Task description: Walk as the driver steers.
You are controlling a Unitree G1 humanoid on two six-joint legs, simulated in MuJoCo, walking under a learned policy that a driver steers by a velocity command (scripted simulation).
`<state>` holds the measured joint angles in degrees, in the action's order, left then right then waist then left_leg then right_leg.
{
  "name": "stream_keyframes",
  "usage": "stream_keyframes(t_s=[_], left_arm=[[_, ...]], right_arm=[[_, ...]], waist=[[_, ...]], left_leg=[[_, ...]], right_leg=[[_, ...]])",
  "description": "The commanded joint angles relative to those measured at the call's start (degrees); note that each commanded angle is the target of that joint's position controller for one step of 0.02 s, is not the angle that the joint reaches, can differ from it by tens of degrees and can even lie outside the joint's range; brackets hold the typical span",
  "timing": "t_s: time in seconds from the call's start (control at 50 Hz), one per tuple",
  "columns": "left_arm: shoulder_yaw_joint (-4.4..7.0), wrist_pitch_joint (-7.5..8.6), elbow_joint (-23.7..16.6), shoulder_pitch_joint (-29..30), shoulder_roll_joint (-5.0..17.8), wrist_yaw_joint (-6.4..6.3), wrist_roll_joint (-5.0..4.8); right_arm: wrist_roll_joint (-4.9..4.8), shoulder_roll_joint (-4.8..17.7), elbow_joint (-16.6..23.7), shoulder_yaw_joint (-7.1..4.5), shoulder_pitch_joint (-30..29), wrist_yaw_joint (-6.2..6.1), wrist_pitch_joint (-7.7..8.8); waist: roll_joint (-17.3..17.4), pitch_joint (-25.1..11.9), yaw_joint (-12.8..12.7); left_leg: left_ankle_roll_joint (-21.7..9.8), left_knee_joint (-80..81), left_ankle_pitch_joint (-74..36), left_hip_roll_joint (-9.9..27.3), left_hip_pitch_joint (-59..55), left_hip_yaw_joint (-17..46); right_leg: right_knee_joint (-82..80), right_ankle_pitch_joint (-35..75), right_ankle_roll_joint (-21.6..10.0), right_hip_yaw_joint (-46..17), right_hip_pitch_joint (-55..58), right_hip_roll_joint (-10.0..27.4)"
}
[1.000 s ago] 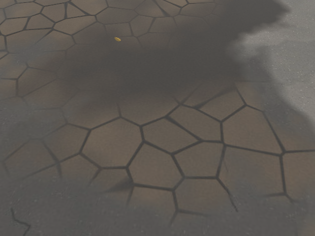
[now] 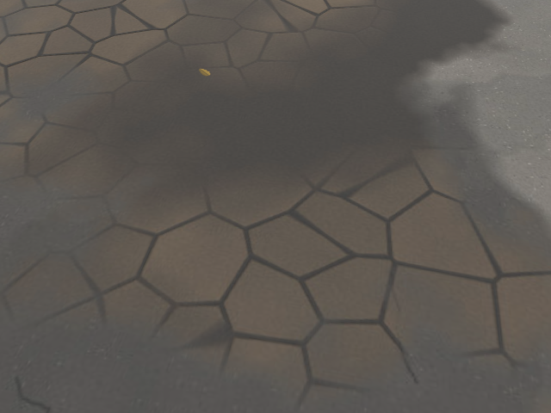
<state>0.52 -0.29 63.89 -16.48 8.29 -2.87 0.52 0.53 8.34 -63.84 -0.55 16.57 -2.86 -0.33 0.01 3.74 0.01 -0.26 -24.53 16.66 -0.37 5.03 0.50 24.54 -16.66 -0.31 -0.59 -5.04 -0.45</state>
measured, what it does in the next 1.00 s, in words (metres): walks ahead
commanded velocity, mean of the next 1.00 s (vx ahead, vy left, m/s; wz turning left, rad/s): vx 0.26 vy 0.00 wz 0.00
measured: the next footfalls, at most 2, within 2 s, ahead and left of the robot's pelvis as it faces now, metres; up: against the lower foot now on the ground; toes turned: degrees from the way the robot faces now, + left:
left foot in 1.02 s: +0.38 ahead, +0.06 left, +0.00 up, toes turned +3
right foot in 1.50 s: +0.54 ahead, -0.09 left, +0.00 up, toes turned -3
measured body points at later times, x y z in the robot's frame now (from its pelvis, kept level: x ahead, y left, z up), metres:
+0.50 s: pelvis -0.01 +0.00 +0.00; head -0.02 +0.00 +0.45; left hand -0.06 +0.22 -0.16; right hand -0.06 -0.22 -0.16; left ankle -0.04 +0.11 -0.74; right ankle -0.04 -0.11 -0.74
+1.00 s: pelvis +0.19 -0.01 -0.02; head +0.24 -0.01 +0.43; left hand +0.05 +0.20 -0.15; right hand +0.39 -0.23 -0.13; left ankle +0.34 +0.06 -0.73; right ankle -0.02 -0.11 -0.74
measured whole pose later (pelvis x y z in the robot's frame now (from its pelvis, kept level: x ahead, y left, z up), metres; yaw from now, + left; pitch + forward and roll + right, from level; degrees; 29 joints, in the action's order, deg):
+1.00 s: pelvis +0.19 -0.01 -0.02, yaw -1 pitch +1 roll +0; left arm 0.2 6.1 65.0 -31.8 8.9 -1.0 0.7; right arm 1.0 10.8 -49.9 -2.1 -1.3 1.4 3.4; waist -0.4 4.3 -3.0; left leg -7.1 -34.1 7.3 -2.0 30.6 -6.8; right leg 16.6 -25.9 -2.7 -0.3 10.4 -1.5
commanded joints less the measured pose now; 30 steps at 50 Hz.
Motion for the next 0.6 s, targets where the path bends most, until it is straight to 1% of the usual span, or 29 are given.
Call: stream_keyframes(t_s=[0.02,0.26,0.28,0.3,0.32,0.34,0.36,0.38,0.4,0.44,0.46,0.48,0.5,0.52,0.54,0.56,0.58,0.6], left_arm=[[0.34,0.23,0.2,-3.95,4.0,-0.04,0.02],[-0.36,0.37,2.01,-5.45,2.93,0.27,0.01],[-0.41,0.33,2.23,-6.13,2.79,0.32,0.03],[-0.08,0.16,2.13,-6.4,3.54,0.36,0.05],[0.35,-0.13,1.74,-6.59,4.44,0.45,0.1],[0.58,-0.41,1.15,-6.6,4.77,0.65,0.33],[0.58,-0.53,0.53,-6.66,4.38,0.82,0.42],[0.48,-0.39,0.03,-6.73,3.65,0.92,0.42],[0.47,-0.06,-0.44,-6.77,3.26,1.0,0.46],[0.79,0.74,-1.41,-6.77,3.79,1.32,0.52],[0.97,1.11,-2.02,-6.4,4.15,1.55,0.45],[1.05,1.47,-2.72,-5.68,4.17,1.75,0.36],[1.03,1.87,-3.53,-4.54,3.82,1.92,0.32],[0.91,2.34,-4.46,-2.98,3.14,2.1,0.4],[0.7,2.91,-5.43,-1.54,2.13,2.38,0.66],[0.59,3.51,-6.21,-0.92,1.84,2.63,1.08],[0.71,4.13,-6.72,-0.5,2.41,2.84,1.21],[0.79,4.72,-6.57,-2.08,2.31,3.06,0.96]], right_arm=[[0.02,3.97,-0.21,-0.33,3.96,-0.04,0.23],[0.02,2.88,-2.02,0.37,5.46,0.27,0.38],[0.04,2.74,-2.24,0.41,6.14,0.32,0.33],[0.06,3.48,-2.14,0.09,6.41,0.36,0.16],[0.12,4.37,-1.74,-0.34,6.59,0.46,-0.12],[0.35,4.69,-1.15,-0.56,6.59,0.66,-0.41],[0.44,4.3,-0.53,-0.56,6.65,0.83,-0.52],[0.44,3.61,-0.04,-0.46,6.75,0.92,-0.38],[0.47,3.23,0.38,-0.46,6.93,0.98,-0.05],[0.5,4.01,1.16,-0.85,7.46,1.26,0.72],[0.39,4.64,1.54,-1.11,7.73,1.45,1.05],[0.24,5.13,1.8,-1.34,8.16,1.57,1.33],[0.1,5.59,1.8,-1.58,9.07,1.61,1.57],[0.01,6.32,1.42,-1.92,10.78,1.57,1.79],[0.04,7.55,0.68,-2.46,12.92,1.5,1.94],[0.14,8.75,0.29,-3.03,13.62,1.48,1.98],[0.1,8.8,0.5,-3.26,13.29,1.61,2.06],[0.1,8.81,1.02,-3.37,11.84,1.74,2.18]], waist=[[0.04,2.22,0.0],[0.03,3.11,0.0],[0.03,1.84,0.0],[0.03,2.24,0.0],[0.02,2.89,-0.01],[0.03,5.01,-0.01],[0.03,7.41,-0.01],[0.08,8.66,0.02],[0.12,8.45,0.06],[0.43,5.71,0.22],[0.79,4.81,0.41],[1.44,4.69,0.73],[2.58,5.05,1.3],[4.55,5.45,2.17],[7.82,5.53,2.93],[9.79,6.23,2.83],[8.67,7.14,2.57],[7.67,7.42,1.21]], left_leg=[[-1.59,3.99,-13.56,4.47,2.51,3.31],[-1.52,5.33,-6.46,4.3,5.59,3.84],[-1.66,5.68,-1.55,3.74,5.41,3.68],[-2.14,5.07,5.19,2.74,6.39,3.39],[-3.13,3.84,14.45,1.72,8.14,3.23],[-4.06,3.39,22.14,1.49,10.91,3.91],[-4.76,3.13,26.19,1.71,13.25,4.91],[-5.19,2.62,26.68,2.12,14.34,6.0],[-5.47,2.17,25.06,2.59,14.38,7.01],[-6.28,2.25,22.97,3.37,12.83,9.13],[-6.75,2.87,23.5,3.69,11.88,10.24],[-7.29,3.86,24.39,4.17,10.81,11.62],[-8.03,5.44,25.28,5.1,9.12,13.64],[-9.17,7.95,26.32,6.87,6.5,16.85],[-10.86,11.48,27.72,9.92,3.81,21.48],[-12.52,13.68,28.12,13.02,3.11,25.04],[-13.13,14.06,27.03,13.87,5.34,25.65],[-12.92,12.87,25.27,13.11,8.82,24.21]], right_leg=[[-4.02,13.73,-1.59,-3.36,-2.54,4.53],[-5.38,6.55,-1.52,-3.86,-5.62,4.35],[-5.73,1.63,-1.66,-3.7,-5.45,3.78],[-5.13,-5.16,-2.14,-3.43,-6.47,2.79],[-3.9,-14.45,-3.13,-3.26,-8.25,1.77],[-3.44,-22.15,-4.06,-3.91,-11.02,1.53],[-3.15,-26.2,-4.75,-4.91,-13.38,1.75],[-2.55,-26.64,-5.14,-5.94,-14.55,2.12],[-1.95,-24.92,-5.37,-6.83,-14.72,2.52],[-1.17,-22.17,-5.87,-8.13,-14.05,2.83],[-0.75,-21.92,-5.98,-8.23,-14.12,2.56],[0.1,-21.41,-5.9,-7.8,-14.86,2.02],[1.72,-19.89,-5.56,-6.64,-16.42,1.13],[4.6,-16.87,-4.97,-4.43,-18.77,-0.19],[9.09,-12.08,-4.32,-0.9,-20.69,-1.74],[11.45,-8.49,-4.2,2.08,-21.35,-1.83],[10.66,-8.01,-4.47,2.68,-19.77,-1.23],[7.94,-8.38,-4.96,2.64,-15.27,-1.22]])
